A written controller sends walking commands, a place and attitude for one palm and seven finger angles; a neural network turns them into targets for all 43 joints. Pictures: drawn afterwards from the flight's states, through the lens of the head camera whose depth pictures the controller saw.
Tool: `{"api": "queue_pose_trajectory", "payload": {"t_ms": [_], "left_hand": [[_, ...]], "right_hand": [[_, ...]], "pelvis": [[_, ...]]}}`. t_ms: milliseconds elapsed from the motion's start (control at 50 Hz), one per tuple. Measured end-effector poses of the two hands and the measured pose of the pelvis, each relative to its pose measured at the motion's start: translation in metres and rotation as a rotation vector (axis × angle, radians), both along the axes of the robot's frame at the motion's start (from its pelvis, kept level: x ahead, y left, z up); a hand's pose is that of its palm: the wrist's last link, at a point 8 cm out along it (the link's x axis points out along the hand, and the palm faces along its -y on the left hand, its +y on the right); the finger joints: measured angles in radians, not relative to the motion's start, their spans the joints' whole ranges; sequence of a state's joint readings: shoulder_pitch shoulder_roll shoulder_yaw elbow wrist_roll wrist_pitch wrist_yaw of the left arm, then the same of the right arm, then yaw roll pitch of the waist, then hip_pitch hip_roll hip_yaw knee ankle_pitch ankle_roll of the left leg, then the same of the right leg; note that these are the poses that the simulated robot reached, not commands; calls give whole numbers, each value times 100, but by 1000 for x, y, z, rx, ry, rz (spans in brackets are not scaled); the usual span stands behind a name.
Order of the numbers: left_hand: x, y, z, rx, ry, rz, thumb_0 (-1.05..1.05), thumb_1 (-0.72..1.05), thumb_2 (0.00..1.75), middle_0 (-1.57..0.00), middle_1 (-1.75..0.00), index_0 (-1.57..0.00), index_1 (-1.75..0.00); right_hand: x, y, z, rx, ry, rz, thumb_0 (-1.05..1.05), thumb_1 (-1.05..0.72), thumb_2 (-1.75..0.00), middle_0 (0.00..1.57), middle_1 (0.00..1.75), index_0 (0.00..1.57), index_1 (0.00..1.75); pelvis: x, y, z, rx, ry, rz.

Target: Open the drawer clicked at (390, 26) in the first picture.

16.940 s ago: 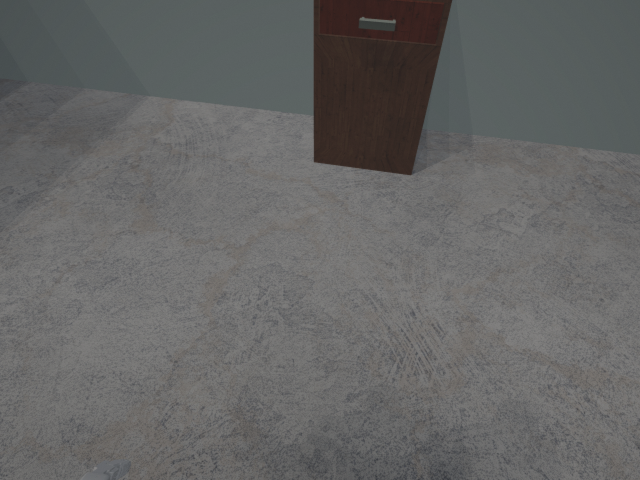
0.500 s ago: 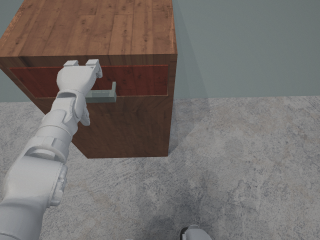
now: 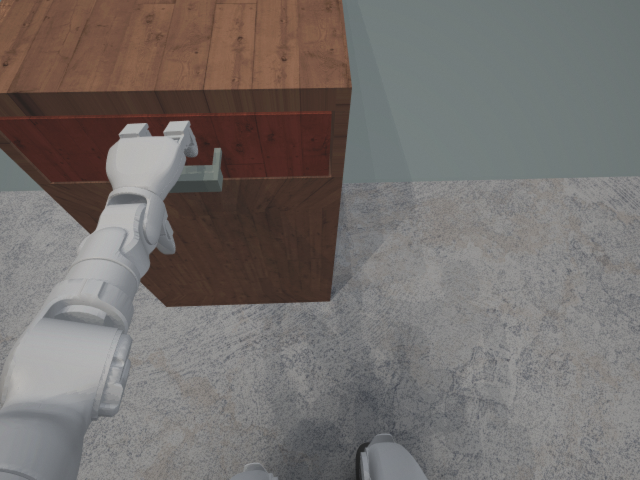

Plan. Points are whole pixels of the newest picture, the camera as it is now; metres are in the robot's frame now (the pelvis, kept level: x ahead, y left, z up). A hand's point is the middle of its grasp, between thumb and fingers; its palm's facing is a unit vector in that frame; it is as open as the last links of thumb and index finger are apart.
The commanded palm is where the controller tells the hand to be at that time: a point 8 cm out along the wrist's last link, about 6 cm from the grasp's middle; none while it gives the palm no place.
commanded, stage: lower the fingers behind the handle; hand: left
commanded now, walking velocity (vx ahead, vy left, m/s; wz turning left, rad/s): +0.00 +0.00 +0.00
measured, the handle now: (175, 167) +0.56 +0.18 -0.01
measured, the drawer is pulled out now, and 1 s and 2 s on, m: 0.00 0.00 0.00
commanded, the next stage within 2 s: close the thumb around the handle in 1.02 s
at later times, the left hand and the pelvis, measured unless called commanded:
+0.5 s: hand (165, 201) +0.49 +0.19 -0.01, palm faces -0.04 -0.02 -1.00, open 13.9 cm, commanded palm +0.48 +0.19 +0.03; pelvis -0.01 +0.00 -0.02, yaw +0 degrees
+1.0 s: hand (170, 207) +0.49 +0.19 -0.02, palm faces -0.05 -0.03 -1.00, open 13.9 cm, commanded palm +0.48 +0.19 +0.02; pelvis -0.01 +0.00 -0.03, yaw +0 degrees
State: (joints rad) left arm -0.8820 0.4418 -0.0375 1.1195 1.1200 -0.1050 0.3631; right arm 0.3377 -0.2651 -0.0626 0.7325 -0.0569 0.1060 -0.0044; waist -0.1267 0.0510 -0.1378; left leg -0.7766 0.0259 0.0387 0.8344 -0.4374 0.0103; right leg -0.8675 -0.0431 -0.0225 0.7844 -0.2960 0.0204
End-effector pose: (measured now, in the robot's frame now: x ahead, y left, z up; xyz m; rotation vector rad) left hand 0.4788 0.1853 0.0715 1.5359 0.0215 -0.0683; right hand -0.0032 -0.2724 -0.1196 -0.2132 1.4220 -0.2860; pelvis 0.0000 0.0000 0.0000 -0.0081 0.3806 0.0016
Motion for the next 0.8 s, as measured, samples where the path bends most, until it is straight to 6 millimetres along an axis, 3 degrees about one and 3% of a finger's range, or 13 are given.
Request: {"api": "queue_pose_trajectory", "payload": {"t_ms": [800], "left_hand": [[-5,4,-40,4,-28,6,0,-49,30,-28,-119,-31,-119]], "right_hand": [[-19,6,-28,10,23,9,0,-91,-90,20,30,20,30]], "pelvis": [[-15,3,-29,-7,66,1]]}}
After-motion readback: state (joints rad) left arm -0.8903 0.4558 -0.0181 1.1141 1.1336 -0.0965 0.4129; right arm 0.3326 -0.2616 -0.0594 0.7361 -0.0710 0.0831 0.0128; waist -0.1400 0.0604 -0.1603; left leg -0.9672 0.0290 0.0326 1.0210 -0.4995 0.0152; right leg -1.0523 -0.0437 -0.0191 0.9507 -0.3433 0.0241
